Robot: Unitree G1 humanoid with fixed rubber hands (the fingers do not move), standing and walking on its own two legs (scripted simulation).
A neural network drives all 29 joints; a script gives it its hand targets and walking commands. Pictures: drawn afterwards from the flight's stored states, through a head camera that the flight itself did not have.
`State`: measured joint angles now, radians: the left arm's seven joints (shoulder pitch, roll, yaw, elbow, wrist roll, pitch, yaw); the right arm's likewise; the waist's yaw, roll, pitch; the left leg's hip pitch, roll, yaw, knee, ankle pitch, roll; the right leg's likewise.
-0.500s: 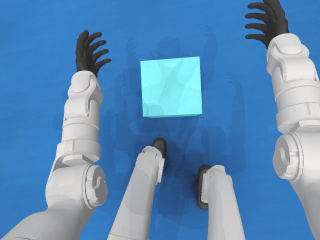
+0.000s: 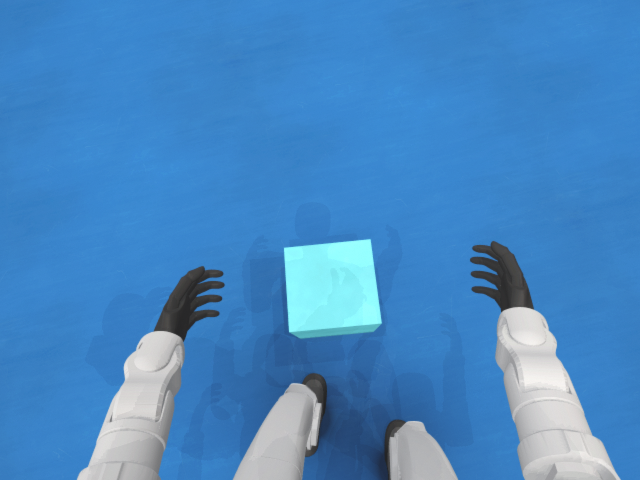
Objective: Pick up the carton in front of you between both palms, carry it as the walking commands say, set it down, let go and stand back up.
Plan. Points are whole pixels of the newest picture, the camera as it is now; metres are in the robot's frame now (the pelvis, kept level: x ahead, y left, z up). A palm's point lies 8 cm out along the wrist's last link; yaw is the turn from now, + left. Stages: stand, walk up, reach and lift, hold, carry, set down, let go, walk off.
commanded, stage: let go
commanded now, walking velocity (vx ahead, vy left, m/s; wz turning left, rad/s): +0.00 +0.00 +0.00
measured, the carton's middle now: (332, 293) +0.41 +0.08 -0.60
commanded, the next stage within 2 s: stand in 0.88 s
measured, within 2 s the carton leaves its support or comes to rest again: neither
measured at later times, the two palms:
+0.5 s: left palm (180, 388) +0.19 +0.20 -0.02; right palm (639, 433) +0.21 -0.26 -0.02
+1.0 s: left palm (141, 395) +0.18 +0.25 -0.04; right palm out of the picture +0.20 -0.28 -0.03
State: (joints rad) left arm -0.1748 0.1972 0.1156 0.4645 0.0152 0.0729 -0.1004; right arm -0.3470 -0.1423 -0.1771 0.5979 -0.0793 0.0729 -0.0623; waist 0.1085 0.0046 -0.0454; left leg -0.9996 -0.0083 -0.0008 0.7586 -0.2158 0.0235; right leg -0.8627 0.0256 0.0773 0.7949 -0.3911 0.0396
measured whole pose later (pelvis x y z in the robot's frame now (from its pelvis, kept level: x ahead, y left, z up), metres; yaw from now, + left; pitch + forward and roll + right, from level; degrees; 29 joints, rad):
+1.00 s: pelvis +0.04 -0.02 +0.04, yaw +1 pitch -1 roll +0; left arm 0.23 0.29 0.05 0.52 0.04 0.09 0.01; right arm 0.19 -0.25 -0.04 0.63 -0.05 0.04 0.00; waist 0.01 -0.05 0.01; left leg -0.28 -0.01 -0.02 0.53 -0.24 0.00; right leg -0.12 0.01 0.06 0.50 -0.38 0.00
